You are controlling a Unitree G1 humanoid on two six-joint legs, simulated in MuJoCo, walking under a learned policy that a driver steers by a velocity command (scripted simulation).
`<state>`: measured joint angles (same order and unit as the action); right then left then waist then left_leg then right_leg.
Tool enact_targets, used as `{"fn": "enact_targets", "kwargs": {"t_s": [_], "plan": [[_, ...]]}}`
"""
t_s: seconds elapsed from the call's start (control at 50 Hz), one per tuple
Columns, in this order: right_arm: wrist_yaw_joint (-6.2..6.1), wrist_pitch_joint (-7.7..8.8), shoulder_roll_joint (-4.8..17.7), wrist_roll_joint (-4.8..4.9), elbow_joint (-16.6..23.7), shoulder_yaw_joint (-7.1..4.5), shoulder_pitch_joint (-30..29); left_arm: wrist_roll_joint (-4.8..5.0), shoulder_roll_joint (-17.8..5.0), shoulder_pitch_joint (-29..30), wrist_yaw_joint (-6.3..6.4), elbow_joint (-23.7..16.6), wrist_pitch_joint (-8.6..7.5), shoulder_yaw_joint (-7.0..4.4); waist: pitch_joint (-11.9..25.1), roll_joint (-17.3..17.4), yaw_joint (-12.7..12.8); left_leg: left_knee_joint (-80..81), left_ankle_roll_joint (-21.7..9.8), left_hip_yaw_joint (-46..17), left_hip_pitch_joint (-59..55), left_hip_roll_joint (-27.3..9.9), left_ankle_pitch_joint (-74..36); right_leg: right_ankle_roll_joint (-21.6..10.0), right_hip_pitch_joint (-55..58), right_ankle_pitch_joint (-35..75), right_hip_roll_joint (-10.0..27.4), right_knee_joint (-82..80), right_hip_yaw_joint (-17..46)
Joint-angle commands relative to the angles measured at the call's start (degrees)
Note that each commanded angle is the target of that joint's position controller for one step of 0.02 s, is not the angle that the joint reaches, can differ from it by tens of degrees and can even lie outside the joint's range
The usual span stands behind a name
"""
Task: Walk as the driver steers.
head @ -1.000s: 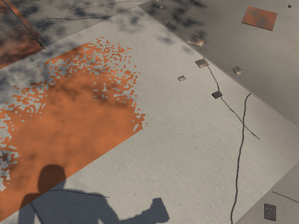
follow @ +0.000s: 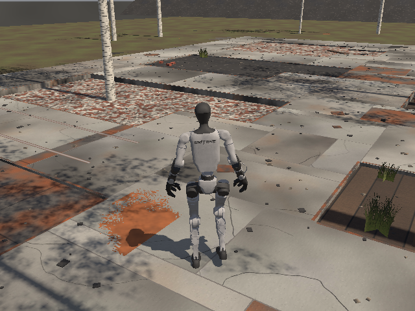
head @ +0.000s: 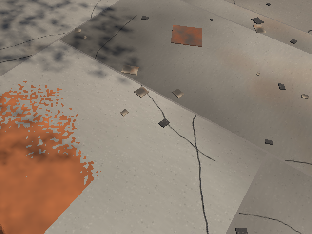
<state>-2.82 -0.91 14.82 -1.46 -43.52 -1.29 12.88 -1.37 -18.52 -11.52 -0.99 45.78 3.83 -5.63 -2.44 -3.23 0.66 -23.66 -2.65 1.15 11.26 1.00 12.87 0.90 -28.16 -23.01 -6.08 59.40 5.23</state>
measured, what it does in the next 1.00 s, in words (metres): steps on the spot: right foot, then left foot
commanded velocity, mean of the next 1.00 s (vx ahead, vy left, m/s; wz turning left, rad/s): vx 0.10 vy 0.00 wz -0.21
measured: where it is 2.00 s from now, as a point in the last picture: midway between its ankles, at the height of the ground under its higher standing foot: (189, 217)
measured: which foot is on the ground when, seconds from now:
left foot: down 0.00-0.30, up 0.32-0.66, down 0.68-1.00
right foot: up 0.00-0.28, down 0.30-0.72, up 0.74-0.98, down 1.00-1.00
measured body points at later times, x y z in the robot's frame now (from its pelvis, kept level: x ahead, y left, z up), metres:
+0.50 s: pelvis -0.02 -0.04 +0.00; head +0.00 -0.06 +0.45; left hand +0.17 +0.18 -0.10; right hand -0.01 -0.31 -0.15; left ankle -0.01 +0.11 -0.70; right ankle -0.04 -0.11 -0.74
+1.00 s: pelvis +0.04 -0.07 -0.01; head +0.05 -0.08 +0.44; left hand +0.21 +0.17 -0.12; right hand -0.06 -0.32 -0.16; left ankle -0.02 +0.09 -0.74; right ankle +0.05 -0.16 -0.75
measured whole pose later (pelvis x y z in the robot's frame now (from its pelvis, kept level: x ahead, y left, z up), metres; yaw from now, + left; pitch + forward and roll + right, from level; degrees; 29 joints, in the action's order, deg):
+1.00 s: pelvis +0.04 -0.07 -0.01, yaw -11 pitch +0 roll +1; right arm -0.1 2.0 14.1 -1.0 -59.1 -3.2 23.9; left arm -1.5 -15.4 -9.8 -1.5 51.0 -2.3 -2.2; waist -0.8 0.8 -1.9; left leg -23.7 -0.5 -1.4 3.4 -1.0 20.3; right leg -3.4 -15.8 -15.2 -0.5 28.5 -3.4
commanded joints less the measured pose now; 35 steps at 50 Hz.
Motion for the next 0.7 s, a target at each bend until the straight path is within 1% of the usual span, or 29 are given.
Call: {"fn": "enact_targets", "kwargs": {"t_s": [0.02,0.06,0.08,0.12,0.16,0.2,0.24,0.26,0.28,0.3,0.32,0.34,0.36,0.38,0.4,0.42,0.44,0.46,0.48,0.52,0.58,0.6,0.62,0.64,0.66,0.68,0.7], "plan": [[-0.08,1.01,7.4,-0.06,4.3,-1.82,-1.6,0.28,-4.2,-1.7,-0.86,-2.3,0.31,-0.80,2.1,10.8,0.0,6.4,-8.2,-8.1,-6.5,-13.2,-21.8,2.0,-4.7,0.1,2.2,4.8,-2.1],[-0.08,1.00,8.3,0.07,3.2,-2.35,1.9,0.41,-3.6,1.2,-1.20,-3.5,0.53,-0.33,2.6,11.1,-2.1,5.4,-9.3,-8.0,-11.1,-14.9,-24.2,2.7,-5.9,-0.8,3.1,0.9,-2.7],[-0.02,1.00,8.8,0.05,2.9,-2.61,2.9,0.47,-3.4,2.0,-1.34,-3.9,0.64,-0.14,2.8,11.5,-2.7,5.1,-9.6,-7.8,-12.3,-15.7,-24.9,2.8,-5.5,-1.4,3.5,-1.1,-3.1],[0.30,0.99,9.5,-0.09,2.6,-2.99,3.2,0.65,-2.9,3.1,-1.62,-4.7,0.81,0.25,3.1,12.0,-3.1,4.4,-9.8,-6.6,-12.4,-16.6,-25.6,2.5,-3.1,-2.6,4.3,-5.4,-4.3],[0.85,1.03,9.9,-0.24,2.4,-3.23,2.7,0.93,-2.1,3.9,-1.75,-5.5,0.82,0.78,3.4,12.6,-3.3,3.5,-9.6,-4.9,-9.9,-16.7,-26.4,1.5,1.8,-3.7,4.6,-10.6,-5.7],[1.47,0.99,10.6,-0.34,1.9,-3.49,2.2,1.32,-1.8,3.3,-1.42,-5.7,0.67,1.15,4.2,13.7,-3.0,2.0,-9.5,-3.9,-7.5,-16.6,-28.9,0.3,7.0,-4.5,3.8,-15.5,-7.3],[1.91,0.75,11.1,-0.15,1.4,-3.65,1.8,1.52,-1.7,2.1,-0.97,-5.5,0.32,1.39,4.7,14.2,-2.4,0.0,-9.2,-4.0,-6.8,-16.6,-30.0,-1.0,10.5,-3.0,3.1,-21.7,-8.3],[2.06,0.49,11.2,0.24,1.1,-3.69,0.9,1.38,-1.2,0.6,-0.71,-4.9,-0.01,1.60,4.9,13.5,-1.0,-2.0,-8.1,-3.1,-5.6,-15.9,-28.9,-1.8,13.9,1.5,2.8,-28.2,-8.9],[2.09,0.17,11.0,0.75,0.8,-3.62,0.5,0.81,-1.1,-1.1,-0.33,-4.2,-0.64,1.82,4.8,11.7,0.6,-4.7,-5.7,-1.6,-2.7,-14.8,-25.5,-2.5,19.2,10.4,3.0,-38.5,-8.5],[2.16,0.06,9.2,0.79,0.4,-3.19,2.4,-0.28,-3.7,-1.8,0.16,-4.1,-1.50,1.49,6.3,5.9,0.5,-9.9,-2.1,0.6,3.5,-12.6,-16.4,-3.4,27.1,15.3,7.8,-44.1,-1.2],[2.69,-0.18,2.6,0.08,2.9,-1.36,3.9,-0.42,-9.0,-1.3,0.62,-5.7,-2.34,0.98,7.9,-10.6,-1.1,-21.6,2.8,5.9,16.5,-6.0,14.9,-7.7,34.2,31.8,25.5,-45.1,19.4],[1.59,-1.51,5.1,0.51,2.6,-1.74,0.2,0.49,-9.4,-3.3,0.98,-4.3,-2.76,0.72,6.2,-8.2,2.2,-25.8,2.9,0.0,13.1,-3.3,22.4,-15.5,23.7,42.3,28.4,-41.9,17.5],[1.51,-2.24,6.5,0.98,1.9,-2.13,0.5,0.61,-6.1,-1.1,1.03,-3.9,-2.93,1.69,3.4,-4.6,0.2,-28.4,3.0,-1.8,12.8,-3.9,20.2,-16.1,22.4,40.9,25.0,-42.1,13.4],[1.73,-2.32,6.3,1.06,0.8,-2.21,0.7,0.62,-3.3,2.5,1.23,-4.1,-2.96,2.73,1.0,-4.0,-1.1,-28.1,3.0,-2.6,12.9,-4.1,16.5,-14.2,20.6,36.7,21.5,-43.2,9.6],[1.88,-2.15,7.0,0.87,-0.3,-2.50,1.7,0.35,-2.6,5.0,1.59,-4.4,-2.79,3.08,0.3,-4.7,-2.2,-27.1,3.2,-2.2,12.9,-3.9,13.3,-12.0,21.1,34.9,18.3,-43.5,7.1],[2.05,-2.15,7.7,0.24,-1.4,-2.80,3.1,0.57,-2.9,4.7,2.06,-4.0,-2.94,3.12,0.8,-6.0,-2.0,-27.8,3.7,-1.4,12.4,-3.3,11.5,-11.8,22.1,40.2,17.1,-42.7,5.4],[2.19,-2.11,7.3,0.09,-2.4,-2.72,4.2,0.67,-2.6,3.7,2.11,-3.4,-3.06,3.37,2.7,-4.9,-2.0,-28.0,4.0,-1.5,11.1,-2.9,10.9,-11.8,23.4,43.7,16.6,-41.9,4.2],[2.28,-2.15,6.5,0.29,-2.9,-2.53,4.5,0.77,-2.3,3.1,2.11,-2.9,-3.23,3.55,3.7,-3.7,-1.9,-27.2,4.3,-1.5,10.0,-2.7,10.6,-11.8,23.9,44.4,16.7,-41.6,3.6],[2.28,-2.22,5.7,0.55,-3.2,-2.30,4.2,0.74,-2.2,2.7,2.12,-2.3,-3.38,3.66,3.8,-3.1,-1.7,-25.6,4.5,-1.6,9.2,-2.7,10.6,-11.9,24.0,42.7,16.7,-41.6,3.5],[2.06,-2.43,4.6,0.67,-3.6,-1.86,2.7,0.48,-2.3,2.4,2.18,-1.2,-3.47,3.82,2.7,-3.6,-0.9,-20.6,4.6,-1.5,7.9,-2.6,10.6,-11.9,23.0,36.8,16.5,-42.0,4.0],[1.41,-2.41,4.3,0.83,-4.7,-1.60,2.1,0.10,-2.6,2.2,2.29,0.4,-3.42,3.86,1.9,-4.3,-0.2,-13.8,4.0,-1.1,4.7,-1.8,10.8,-12.3,20.9,30.7,16.7,-41.8,6.0],[1.18,-2.26,4.2,0.96,-5.3,-1.53,2.4,0.09,-2.6,2.2,2.35,0.9,-3.44,3.89,2.0,-4.1,-0.2,-11.3,3.7,-1.0,3.3,-1.6,10.0,-12.4,20.5,29.5,16.8,-41.6,6.8],[0.97,-2.01,3.8,1.03,-6.1,-1.38,3.2,0.21,-2.5,2.7,2.43,1.4,-3.46,3.96,2.2,-3.6,-0.8,-7.5,3.3,-0.8,1.3,-1.4,7.8,-12.0,19.8,28.2,16.6,-41.1,7.3],[0.97,-1.55,2.8,0.68,-7.2,-0.94,5.2,0.61,-2.3,2.7,2.46,2.1,-3.37,4.04,3.7,-2.4,-1.9,-1.3,2.7,0.1,-2.9,-1.1,4.0,-10.9,18.9,18.2,15.6,-41.6,7.4],[0.98,-0.87,3.2,-0.15,-8.2,-0.96,6.3,1.01,-2.7,1.9,2.42,2.7,-3.19,3.80,3.8,-1.3,-2.3,1.3,2.0,0.0,-7.5,-1.1,1.8,-9.7,15.3,4.0,14.4,-42.1,8.2],[0.98,-0.09,4.9,-0.93,-8.6,-1.25,7.3,0.81,-2.5,1.5,2.20,2.9,-3.01,3.66,2.7,0.2,-2.3,0.7,0.5,-3.3,-9.9,-3.5,7.7,-8.9,10.5,-7.7,12.6,-41.1,8.7],[1.22,0.27,7.8,-0.72,-8.7,-1.88,7.3,0.74,-1.5,2.7,1.81,2.1,-2.81,3.79,-0.7,4.7,-2.2,3.6,-2.4,-9.5,-7.8,-6.3,20.3,-8.0,4.6,-13.3,8.5,-38.3,5.3]]}}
